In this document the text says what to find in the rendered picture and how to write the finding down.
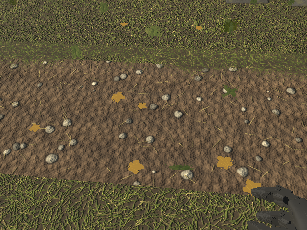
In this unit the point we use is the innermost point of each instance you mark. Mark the robot right hand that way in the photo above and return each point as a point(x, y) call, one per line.
point(295, 219)

